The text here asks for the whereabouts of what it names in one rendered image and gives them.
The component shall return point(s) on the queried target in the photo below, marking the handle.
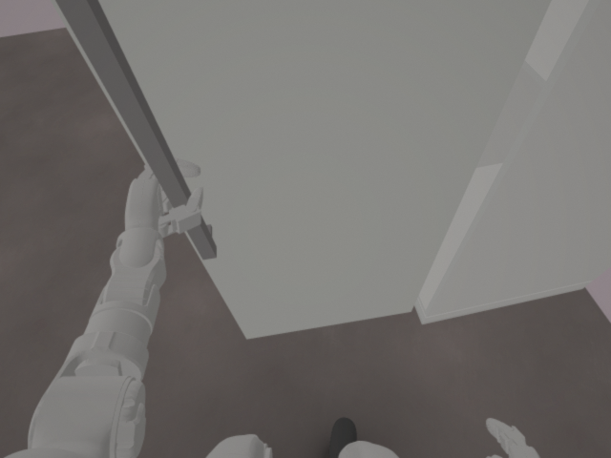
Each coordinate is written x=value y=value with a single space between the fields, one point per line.
x=95 y=35

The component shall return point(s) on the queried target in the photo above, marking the robot left hand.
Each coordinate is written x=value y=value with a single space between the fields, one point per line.
x=146 y=202

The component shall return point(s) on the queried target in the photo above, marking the robot right hand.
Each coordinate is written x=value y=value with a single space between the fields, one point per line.
x=511 y=440

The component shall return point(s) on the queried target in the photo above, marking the left robot forearm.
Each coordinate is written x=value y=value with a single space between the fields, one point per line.
x=116 y=337

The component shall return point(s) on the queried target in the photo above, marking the left robot thigh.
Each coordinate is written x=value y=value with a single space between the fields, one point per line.
x=241 y=446

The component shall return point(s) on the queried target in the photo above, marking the left robot upper arm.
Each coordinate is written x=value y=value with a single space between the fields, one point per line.
x=90 y=417

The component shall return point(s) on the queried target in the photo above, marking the fridge door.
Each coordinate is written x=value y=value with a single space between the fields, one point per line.
x=335 y=138

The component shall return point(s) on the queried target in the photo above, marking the right robot foot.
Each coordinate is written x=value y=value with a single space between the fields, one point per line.
x=342 y=434

